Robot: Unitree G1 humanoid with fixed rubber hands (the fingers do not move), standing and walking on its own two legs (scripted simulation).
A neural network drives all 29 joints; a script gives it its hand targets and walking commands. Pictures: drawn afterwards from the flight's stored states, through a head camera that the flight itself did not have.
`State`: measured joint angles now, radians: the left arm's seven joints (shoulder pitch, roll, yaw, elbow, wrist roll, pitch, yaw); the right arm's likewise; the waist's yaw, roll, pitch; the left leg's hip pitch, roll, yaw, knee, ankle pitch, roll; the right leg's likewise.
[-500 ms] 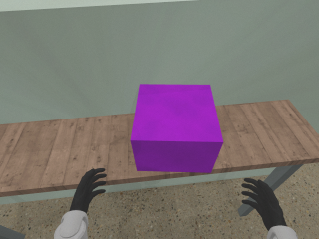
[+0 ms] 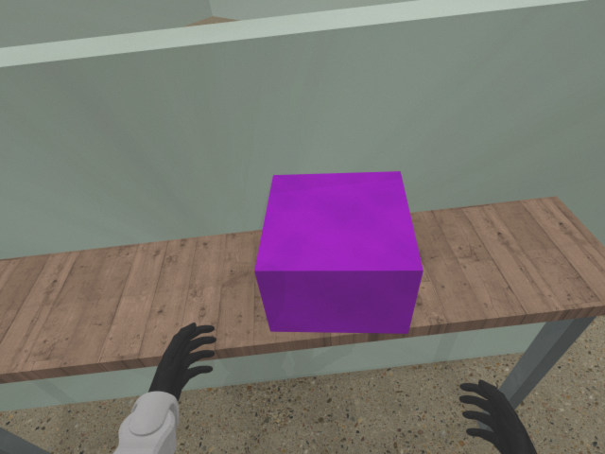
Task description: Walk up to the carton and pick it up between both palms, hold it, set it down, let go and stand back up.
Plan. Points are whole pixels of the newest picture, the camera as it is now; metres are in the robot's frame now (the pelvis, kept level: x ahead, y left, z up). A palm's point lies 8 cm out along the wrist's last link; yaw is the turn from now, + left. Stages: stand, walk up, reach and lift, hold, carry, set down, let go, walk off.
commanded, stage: set down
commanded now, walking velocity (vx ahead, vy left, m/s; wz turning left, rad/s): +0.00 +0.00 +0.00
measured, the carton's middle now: (336, 249) +0.43 +0.01 +0.02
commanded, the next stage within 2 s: let go in 0.22 s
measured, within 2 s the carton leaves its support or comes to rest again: neither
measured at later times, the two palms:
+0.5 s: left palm (170, 379) +0.20 +0.22 +0.02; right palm out of the picture +0.14 -0.24 -0.07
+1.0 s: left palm (165, 394) +0.19 +0.23 +0.00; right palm out of the picture +0.06 -0.24 -0.11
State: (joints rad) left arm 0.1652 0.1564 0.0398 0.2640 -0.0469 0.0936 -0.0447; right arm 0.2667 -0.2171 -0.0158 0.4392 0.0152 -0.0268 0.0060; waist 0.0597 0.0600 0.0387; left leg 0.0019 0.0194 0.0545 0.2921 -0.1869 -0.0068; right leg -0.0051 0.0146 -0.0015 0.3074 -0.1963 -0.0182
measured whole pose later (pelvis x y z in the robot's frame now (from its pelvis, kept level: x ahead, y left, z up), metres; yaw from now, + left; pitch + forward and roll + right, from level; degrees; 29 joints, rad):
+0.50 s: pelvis -0.02 -0.01 +0.00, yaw +0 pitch -10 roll +1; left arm 0.00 0.18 0.08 0.36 0.00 0.26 -0.08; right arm 0.23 -0.25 0.00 0.47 0.01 0.10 -0.01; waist 0.04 0.06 0.08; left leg 0.02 0.02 0.05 0.34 -0.18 -0.01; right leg 0.00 0.01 -0.01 0.39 -0.21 -0.03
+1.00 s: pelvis -0.03 +0.01 -0.01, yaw +1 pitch +0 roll +0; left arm 0.17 0.24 -0.01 0.27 0.01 -0.14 -0.03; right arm 0.31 -0.23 -0.02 0.72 -0.07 0.02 0.06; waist 0.02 -0.02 -0.01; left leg -0.25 0.02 0.05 0.46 -0.22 0.01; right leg -0.24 0.01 0.00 0.45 -0.21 0.00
